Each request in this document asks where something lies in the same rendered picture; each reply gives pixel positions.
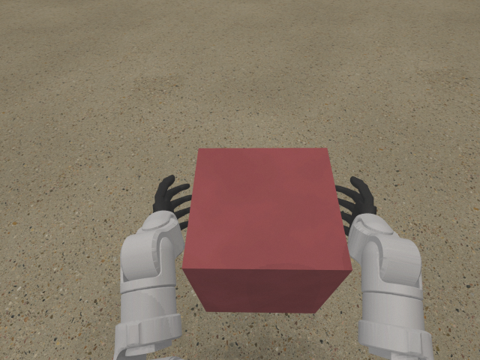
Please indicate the left robot forearm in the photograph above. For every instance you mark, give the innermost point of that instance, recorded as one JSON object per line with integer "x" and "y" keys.
{"x": 149, "y": 319}

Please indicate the right robot forearm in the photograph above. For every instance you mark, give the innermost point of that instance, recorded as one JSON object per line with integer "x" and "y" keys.
{"x": 392, "y": 323}

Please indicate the robot right hand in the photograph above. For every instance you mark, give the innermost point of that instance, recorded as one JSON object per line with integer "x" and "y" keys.
{"x": 364, "y": 202}

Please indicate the robot left hand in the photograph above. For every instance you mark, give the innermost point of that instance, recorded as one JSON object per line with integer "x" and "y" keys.
{"x": 163, "y": 197}

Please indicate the carton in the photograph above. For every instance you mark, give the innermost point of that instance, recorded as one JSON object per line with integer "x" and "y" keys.
{"x": 265, "y": 232}

